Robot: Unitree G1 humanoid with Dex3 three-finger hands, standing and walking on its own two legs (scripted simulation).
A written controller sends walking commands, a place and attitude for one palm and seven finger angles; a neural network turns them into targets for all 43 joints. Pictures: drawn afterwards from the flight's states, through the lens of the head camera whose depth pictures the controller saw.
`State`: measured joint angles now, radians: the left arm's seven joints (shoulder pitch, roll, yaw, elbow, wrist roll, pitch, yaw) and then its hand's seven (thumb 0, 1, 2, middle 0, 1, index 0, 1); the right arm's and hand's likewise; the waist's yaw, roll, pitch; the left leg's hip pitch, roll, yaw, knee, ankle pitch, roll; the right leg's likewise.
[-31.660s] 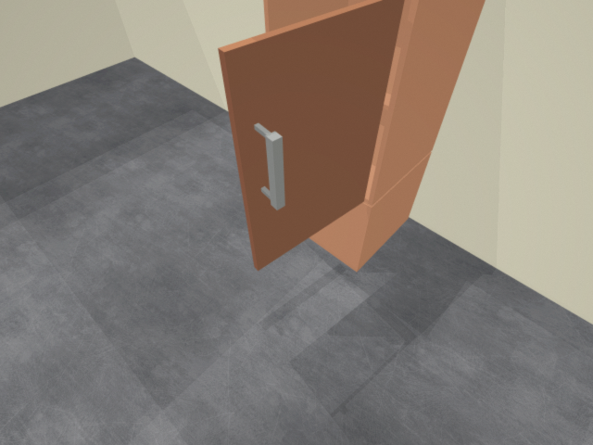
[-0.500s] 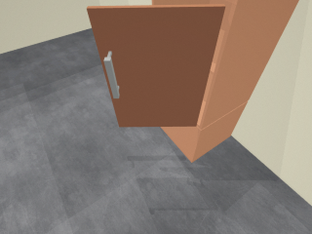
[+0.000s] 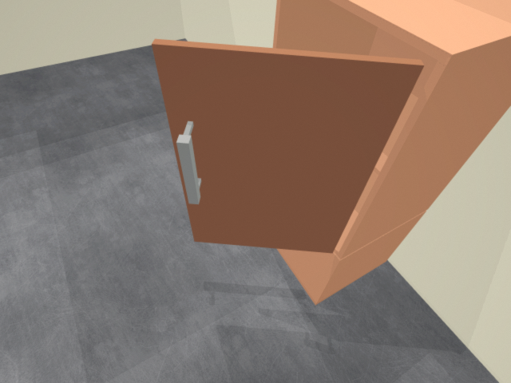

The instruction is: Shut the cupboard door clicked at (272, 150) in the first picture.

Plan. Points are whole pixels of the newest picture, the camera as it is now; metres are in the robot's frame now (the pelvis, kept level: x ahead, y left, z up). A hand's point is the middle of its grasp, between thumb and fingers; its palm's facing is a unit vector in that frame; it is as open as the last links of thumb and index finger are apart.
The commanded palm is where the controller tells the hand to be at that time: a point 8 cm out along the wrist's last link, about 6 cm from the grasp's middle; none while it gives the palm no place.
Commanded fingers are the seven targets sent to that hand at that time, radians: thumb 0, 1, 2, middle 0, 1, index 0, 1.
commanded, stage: come to a stop and stand still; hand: left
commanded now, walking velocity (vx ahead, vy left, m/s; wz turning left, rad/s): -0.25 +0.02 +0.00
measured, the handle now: (192, 165) +0.50 +0.17 +0.02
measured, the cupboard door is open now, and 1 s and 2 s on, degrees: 56 56 56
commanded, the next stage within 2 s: look again from close up in 1.26 s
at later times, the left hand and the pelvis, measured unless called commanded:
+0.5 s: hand out of the picture +0.12 +0.19 -0.19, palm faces +0.07 -0.98 -0.19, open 7.3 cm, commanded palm none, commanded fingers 0.00 0.90 0.90 -0.20 -0.30 -0.20 -0.30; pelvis +0.05 +0.00 -0.01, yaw +1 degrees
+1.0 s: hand out of the picture +0.03 +0.15 -0.17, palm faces +0.03 -0.98 -0.18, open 7.3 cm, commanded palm none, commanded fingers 0.00 0.90 0.90 -0.20 -0.30 -0.20 -0.30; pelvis +0.03 -0.02 +0.01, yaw +1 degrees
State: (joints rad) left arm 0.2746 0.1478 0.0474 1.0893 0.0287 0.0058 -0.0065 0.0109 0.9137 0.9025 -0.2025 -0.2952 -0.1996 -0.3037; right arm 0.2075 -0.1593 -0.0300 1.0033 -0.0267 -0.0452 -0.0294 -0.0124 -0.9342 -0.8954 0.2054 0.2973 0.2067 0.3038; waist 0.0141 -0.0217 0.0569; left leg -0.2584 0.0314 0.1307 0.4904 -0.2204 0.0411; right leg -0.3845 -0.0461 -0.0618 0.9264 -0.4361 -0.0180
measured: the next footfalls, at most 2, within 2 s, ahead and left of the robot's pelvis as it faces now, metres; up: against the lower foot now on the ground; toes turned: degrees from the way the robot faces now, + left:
right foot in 0.10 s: +0.11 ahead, -0.15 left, +0.00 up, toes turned -2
right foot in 0.78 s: +0.03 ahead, -0.13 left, +0.00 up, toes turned +0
